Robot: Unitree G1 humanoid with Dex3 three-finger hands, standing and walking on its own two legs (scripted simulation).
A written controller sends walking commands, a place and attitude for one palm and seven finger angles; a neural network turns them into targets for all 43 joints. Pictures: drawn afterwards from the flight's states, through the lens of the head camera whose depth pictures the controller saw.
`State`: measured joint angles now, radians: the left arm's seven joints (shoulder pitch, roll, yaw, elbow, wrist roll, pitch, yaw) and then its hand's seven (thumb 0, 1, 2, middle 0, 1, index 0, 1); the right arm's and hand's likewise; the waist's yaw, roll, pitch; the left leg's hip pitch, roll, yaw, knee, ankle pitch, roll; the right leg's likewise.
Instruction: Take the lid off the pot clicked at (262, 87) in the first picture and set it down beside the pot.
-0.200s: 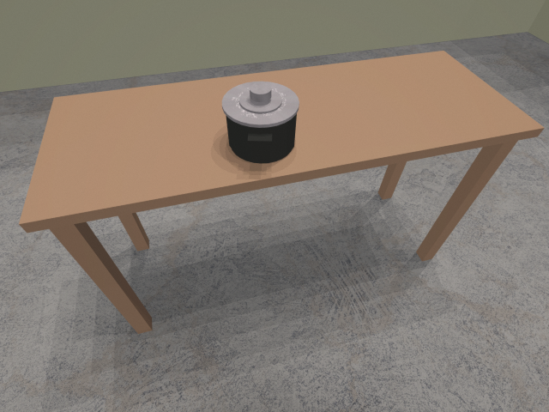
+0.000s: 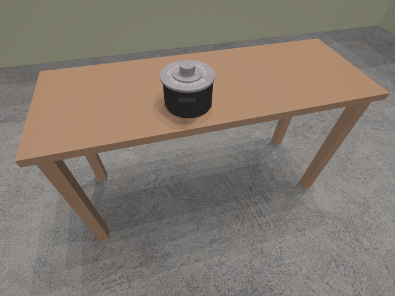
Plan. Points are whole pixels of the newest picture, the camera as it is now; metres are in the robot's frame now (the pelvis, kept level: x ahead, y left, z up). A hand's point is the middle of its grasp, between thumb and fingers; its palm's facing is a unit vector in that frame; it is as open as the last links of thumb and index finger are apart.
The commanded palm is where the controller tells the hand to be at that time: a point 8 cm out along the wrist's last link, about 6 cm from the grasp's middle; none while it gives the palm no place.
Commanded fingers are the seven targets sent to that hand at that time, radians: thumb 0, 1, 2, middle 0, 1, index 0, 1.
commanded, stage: look at it before walking up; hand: left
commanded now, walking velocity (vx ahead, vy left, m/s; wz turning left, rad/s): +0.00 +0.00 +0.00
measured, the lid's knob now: (187, 67) +0.73 +0.08 +0.07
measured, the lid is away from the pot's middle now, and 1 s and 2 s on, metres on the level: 0.00 0.00 0.00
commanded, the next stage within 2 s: walk to a spot facing it in 0.44 s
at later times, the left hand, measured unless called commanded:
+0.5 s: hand out of the picture -0.01 +0.17 -0.18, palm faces +0.05 -0.98 -0.20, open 7.4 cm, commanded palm none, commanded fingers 0.00 0.90 0.90 -0.20 -0.30 -0.20 -0.30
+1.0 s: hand out of the picture +0.02 +0.17 -0.17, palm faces -0.04 -0.96 -0.29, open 7.4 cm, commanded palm none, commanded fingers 0.00 0.90 0.90 -0.20 -0.30 -0.20 -0.30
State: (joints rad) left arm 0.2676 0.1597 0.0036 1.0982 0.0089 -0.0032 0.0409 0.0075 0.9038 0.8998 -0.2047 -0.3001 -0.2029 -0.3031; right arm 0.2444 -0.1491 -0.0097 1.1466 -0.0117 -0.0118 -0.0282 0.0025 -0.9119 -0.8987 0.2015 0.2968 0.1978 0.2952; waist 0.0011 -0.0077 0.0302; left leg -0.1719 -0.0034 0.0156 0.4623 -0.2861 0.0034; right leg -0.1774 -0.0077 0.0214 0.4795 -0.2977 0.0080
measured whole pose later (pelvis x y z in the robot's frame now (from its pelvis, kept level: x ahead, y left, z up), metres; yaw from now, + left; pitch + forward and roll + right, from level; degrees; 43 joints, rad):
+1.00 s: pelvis -0.02 -0.03 -0.01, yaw -9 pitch +1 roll +2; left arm 0.29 0.17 0.08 0.97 0.01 0.01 0.02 0.01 0.90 0.90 -0.20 -0.30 -0.20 -0.30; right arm 0.16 -0.21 -0.08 0.99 -0.02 0.05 -0.03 0.00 -0.91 -0.90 0.20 0.30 0.20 0.30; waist 0.04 0.03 0.10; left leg -0.39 0.02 0.01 0.95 -0.51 -0.03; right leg -0.33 0.10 0.14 0.64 -0.32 -0.05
